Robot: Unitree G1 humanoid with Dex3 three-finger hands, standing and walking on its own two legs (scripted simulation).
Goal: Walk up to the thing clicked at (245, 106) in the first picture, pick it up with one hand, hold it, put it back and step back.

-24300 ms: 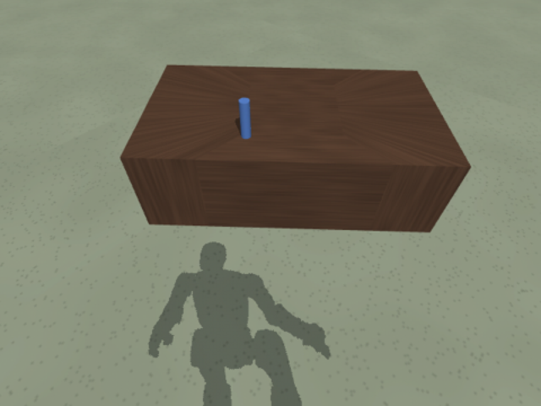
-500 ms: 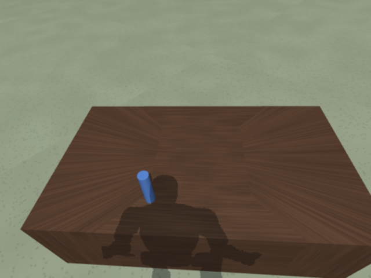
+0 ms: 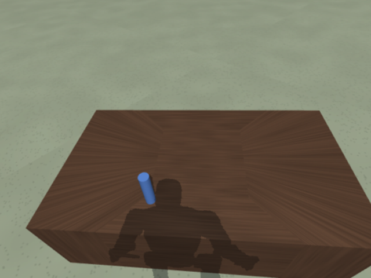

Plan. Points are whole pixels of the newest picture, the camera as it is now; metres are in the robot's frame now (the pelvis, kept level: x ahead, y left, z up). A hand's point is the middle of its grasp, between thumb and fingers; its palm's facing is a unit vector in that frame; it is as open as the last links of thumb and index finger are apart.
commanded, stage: home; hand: left
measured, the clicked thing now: (147, 189) +0.52 +0.20 -0.28
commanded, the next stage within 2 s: stand in 0.62 s
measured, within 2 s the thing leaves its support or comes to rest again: neither
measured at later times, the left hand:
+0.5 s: hand out of the picture +0.06 +0.25 -0.15, palm faces -0.01 -0.92 -0.38, open 17.4 cm
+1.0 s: hand out of the picture +0.09 +0.25 -0.15, palm faces -0.01 -0.93 -0.37, open 13.6 cm
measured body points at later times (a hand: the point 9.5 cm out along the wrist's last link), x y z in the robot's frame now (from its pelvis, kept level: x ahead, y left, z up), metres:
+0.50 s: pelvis +0.00 +0.00 +0.00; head -0.01 -0.03 +0.45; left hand +0.06 +0.30 -0.12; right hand +0.04 -0.29 -0.15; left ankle -0.01 +0.15 -0.74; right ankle +0.05 -0.11 -0.74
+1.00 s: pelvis +0.02 -0.01 +0.00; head +0.02 -0.03 +0.45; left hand +0.09 +0.29 -0.12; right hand +0.07 -0.30 -0.15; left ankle -0.01 +0.15 -0.74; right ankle +0.05 -0.11 -0.74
